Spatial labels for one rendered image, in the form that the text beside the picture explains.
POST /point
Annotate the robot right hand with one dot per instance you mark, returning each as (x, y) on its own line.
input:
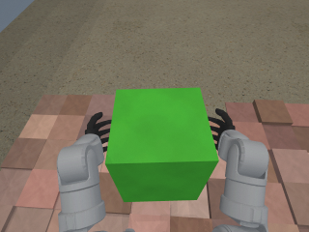
(224, 126)

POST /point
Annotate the carton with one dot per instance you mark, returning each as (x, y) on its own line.
(160, 145)

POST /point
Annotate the robot left hand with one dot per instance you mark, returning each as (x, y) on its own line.
(93, 128)

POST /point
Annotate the left robot forearm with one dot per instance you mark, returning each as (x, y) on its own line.
(78, 182)

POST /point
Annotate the right robot forearm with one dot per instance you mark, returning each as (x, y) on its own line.
(244, 194)

